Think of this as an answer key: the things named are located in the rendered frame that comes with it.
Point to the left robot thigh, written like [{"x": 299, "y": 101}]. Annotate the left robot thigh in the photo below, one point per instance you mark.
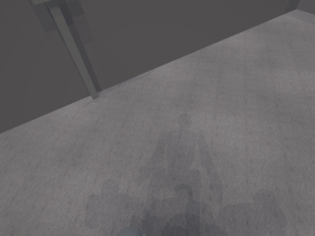
[{"x": 131, "y": 231}]

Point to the panel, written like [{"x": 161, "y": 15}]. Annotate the panel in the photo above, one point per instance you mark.
[{"x": 62, "y": 25}]

